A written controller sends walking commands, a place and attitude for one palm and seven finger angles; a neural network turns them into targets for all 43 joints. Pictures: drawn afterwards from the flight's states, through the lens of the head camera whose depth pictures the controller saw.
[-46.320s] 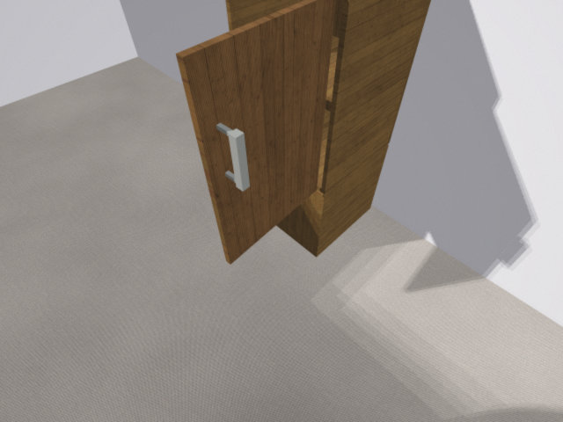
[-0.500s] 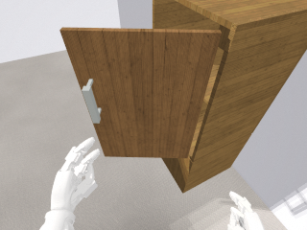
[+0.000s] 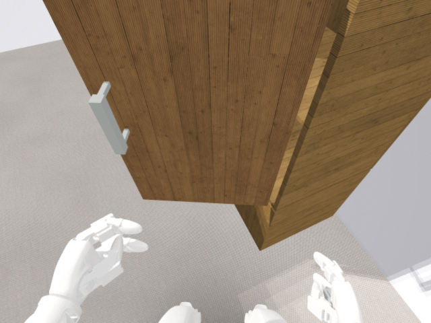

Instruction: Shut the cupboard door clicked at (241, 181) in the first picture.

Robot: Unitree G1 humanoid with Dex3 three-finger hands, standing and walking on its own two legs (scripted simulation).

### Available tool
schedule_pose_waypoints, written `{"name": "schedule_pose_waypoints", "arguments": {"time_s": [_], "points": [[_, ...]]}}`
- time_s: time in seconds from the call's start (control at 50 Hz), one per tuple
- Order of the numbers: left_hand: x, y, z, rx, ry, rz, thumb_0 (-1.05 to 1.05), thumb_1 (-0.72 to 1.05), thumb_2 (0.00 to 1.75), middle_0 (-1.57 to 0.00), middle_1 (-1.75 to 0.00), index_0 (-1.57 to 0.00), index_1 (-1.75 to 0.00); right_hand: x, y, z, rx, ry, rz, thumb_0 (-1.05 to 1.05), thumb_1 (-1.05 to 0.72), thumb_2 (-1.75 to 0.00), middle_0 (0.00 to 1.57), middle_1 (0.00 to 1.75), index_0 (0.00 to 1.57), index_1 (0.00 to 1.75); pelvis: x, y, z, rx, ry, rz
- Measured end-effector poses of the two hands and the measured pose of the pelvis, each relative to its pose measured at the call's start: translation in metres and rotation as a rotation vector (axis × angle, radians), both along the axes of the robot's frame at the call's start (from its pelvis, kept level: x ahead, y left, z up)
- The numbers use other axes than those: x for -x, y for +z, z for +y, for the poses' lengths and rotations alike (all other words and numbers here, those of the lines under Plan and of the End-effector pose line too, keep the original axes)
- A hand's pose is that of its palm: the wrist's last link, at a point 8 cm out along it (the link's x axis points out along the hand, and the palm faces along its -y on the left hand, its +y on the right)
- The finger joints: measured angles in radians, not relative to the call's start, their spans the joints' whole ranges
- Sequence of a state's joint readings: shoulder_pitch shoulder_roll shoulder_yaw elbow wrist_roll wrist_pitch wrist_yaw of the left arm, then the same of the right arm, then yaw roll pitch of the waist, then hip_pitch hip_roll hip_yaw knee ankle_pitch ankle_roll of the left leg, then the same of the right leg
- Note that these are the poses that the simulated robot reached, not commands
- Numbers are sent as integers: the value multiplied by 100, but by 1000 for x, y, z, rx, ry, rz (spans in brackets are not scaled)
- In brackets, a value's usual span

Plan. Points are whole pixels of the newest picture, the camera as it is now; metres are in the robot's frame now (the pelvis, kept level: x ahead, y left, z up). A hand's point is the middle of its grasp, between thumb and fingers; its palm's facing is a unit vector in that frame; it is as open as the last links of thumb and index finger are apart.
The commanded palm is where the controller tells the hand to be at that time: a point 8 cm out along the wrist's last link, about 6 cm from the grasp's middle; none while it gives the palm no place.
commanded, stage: raise the hand and make a fist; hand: left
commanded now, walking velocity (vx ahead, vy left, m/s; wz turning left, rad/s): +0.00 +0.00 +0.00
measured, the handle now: (113, 119) +0.46 +0.23 +0.11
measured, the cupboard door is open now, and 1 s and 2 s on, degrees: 62 62 62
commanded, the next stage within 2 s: bring the fist close to the handle in 1.14 s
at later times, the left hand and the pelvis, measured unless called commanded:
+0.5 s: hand (73, 246) +0.21 +0.21 +0.11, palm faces +0.06 -1.00 -0.06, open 3.1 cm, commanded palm +0.19 +0.26 +0.10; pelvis +0.01 +0.02 +0.02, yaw +1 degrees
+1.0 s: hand (86, 235) +0.24 +0.21 +0.10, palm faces -0.01 -1.00 -0.04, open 3.1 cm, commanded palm +0.21 +0.26 +0.12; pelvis +0.02 +0.02 +0.04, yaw +0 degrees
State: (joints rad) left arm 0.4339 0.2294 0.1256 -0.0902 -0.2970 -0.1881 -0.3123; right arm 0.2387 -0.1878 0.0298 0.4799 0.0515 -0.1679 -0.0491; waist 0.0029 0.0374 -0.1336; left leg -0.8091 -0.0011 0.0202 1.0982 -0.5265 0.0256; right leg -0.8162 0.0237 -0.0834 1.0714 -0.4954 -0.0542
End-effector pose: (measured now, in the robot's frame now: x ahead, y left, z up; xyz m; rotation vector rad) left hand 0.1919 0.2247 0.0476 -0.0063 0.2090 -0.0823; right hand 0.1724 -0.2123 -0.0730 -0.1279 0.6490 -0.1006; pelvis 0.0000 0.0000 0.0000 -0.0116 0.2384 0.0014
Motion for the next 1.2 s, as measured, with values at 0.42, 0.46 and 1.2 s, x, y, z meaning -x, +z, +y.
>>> {"name": "schedule_pose_waypoints", "arguments": {"time_s": [0.42, 0.46, 1.2], "points": [[4, 57, 34, -67, 108, -232, 2, 90, 89, -113, -131, -112, -131, -6, 36, -2, 73, -9, -68, 1, -90, -90, 20, 30, 20, 30, -6, 17, 16, 21, 10, -46], [3, 67, 40, -76, 140, -263, 2, 90, 89, -117, -135, -116, -135, -7, 39, 4, 59, 10, -79, 1, -90, -90, 20, 30, 20, 30, -7, 20, 18, 23, 15, -56], [-29, 70, 41, -72, 96, -207, 2, 90, 90, -130, -150, -130, -150, -6, 46, 1, 78, 49, -33, 1, -90, -90, 20, 30, 21, 30, -18, 35, 20, 22, 23, -85]]}}
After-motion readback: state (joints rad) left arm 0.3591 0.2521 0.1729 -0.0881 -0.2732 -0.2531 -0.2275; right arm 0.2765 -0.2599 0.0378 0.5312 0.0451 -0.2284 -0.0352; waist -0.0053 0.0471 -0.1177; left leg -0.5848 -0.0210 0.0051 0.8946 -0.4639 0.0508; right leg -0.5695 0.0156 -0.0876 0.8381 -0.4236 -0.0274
